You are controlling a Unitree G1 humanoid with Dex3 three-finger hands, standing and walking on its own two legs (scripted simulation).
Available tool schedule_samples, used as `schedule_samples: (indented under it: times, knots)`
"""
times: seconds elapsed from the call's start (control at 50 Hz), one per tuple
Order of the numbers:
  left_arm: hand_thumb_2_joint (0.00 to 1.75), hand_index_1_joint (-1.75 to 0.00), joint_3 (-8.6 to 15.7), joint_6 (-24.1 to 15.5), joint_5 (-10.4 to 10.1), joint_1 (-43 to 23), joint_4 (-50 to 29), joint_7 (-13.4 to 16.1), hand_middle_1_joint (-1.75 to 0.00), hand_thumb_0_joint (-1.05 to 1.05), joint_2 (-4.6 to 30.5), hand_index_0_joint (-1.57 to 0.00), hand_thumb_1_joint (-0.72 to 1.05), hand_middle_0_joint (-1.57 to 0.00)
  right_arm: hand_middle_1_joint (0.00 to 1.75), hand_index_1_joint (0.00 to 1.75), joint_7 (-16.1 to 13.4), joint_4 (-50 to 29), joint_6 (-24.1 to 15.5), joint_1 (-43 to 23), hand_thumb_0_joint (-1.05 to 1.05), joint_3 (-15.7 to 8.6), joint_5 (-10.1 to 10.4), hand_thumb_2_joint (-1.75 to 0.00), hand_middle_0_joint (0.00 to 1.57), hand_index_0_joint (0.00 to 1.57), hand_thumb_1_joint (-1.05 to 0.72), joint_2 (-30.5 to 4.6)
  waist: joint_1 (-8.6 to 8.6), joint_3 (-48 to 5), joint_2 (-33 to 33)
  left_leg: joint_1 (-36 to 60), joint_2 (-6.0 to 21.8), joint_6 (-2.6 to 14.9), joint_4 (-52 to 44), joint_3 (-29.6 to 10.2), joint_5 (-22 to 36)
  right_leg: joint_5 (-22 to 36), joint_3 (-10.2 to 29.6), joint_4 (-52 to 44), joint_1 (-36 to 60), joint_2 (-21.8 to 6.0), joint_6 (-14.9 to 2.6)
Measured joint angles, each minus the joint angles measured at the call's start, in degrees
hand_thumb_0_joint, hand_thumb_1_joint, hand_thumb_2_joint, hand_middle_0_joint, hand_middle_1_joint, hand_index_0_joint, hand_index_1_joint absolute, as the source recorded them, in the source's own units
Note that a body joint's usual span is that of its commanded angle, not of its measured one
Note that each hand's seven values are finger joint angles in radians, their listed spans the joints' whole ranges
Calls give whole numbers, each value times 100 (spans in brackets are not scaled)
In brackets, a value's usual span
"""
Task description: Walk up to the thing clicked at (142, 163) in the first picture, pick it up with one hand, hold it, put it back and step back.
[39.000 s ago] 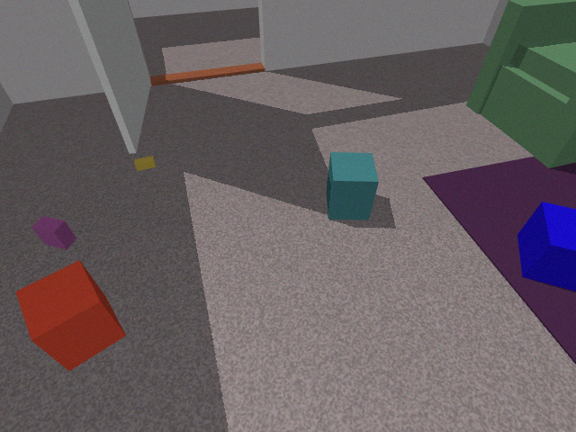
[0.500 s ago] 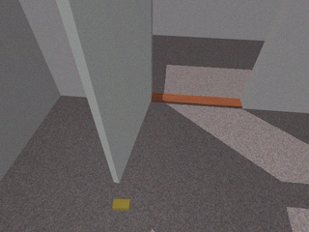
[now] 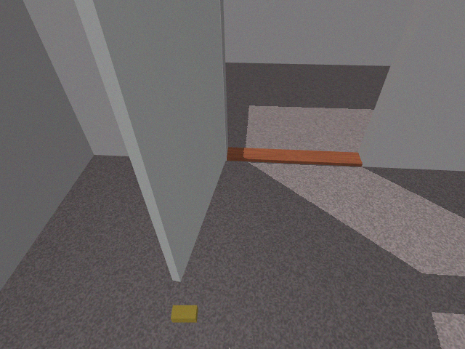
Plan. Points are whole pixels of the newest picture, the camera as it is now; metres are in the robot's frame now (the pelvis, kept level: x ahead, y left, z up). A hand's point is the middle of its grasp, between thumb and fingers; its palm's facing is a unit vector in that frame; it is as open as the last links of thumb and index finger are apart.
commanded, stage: stand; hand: left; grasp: from above
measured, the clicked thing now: (184, 313) +0.48 +0.24 -0.76
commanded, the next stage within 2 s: step back in 1.52 s
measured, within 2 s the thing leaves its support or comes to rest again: neither
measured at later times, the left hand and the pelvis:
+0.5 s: hand out of the picture +0.07 +0.22 -0.16, palm faces +0.01 -0.95 -0.32, open 7.4 cm; pelvis +0.01 -0.01 +0.00, yaw -1 degrees
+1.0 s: hand out of the picture +0.08 +0.23 -0.16, palm faces -0.01 -0.94 -0.33, open 7.4 cm; pelvis +0.01 -0.01 +0.00, yaw -1 degrees
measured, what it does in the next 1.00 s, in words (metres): stands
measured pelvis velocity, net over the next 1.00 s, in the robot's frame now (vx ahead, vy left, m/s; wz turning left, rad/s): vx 0.01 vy -0.01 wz -0.01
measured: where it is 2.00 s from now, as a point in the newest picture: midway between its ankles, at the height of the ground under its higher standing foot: outside the picture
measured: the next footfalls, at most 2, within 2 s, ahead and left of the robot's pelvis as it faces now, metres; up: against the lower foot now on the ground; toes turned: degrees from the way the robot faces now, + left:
none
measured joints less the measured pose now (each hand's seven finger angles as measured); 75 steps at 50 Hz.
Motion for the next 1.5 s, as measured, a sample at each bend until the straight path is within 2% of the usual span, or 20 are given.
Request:
schedule_samples:
  times: [0.34,0.72,1.16,1.5]
  knots:
    - [90,-30,-38,-12,-59,-215,49,-66,-30,1,-25,-20,91,-21,30,30,8,131,-22,-32,0,89,21,-90,21,21,-91,-71,-43,22,-9,13,101,-79,-118,4,18,22,0,-102,-9,102,-79]
    - [90,-30,-65,-33,-84,-361,86,-72,-30,1,-114,-20,91,-20,30,30,2,195,-54,-181,0,168,39,-90,21,21,-91,37,-59,-52,-2,151,138,-108,-304,31,40,37,21,-253,99,140,-97]
    - [90,-30,-63,-59,-86,-341,9,-116,-30,1,163,-20,91,-20,30,30,45,167,-71,-224,0,123,46,-90,21,21,-91,-193,-68,-46,-40,109,144,-118,-320,38,60,43,29,-240,39,146,-110]
    - [90,-30,-102,-69,-111,-362,-24,-159,-30,1,187,-20,91,-20,30,30,84,162,-73,-226,0,164,50,-90,21,21,-91,-198,-80,-28,-68,82,153,-126,-347,48,29,-1,38,-233,-9,155,-120]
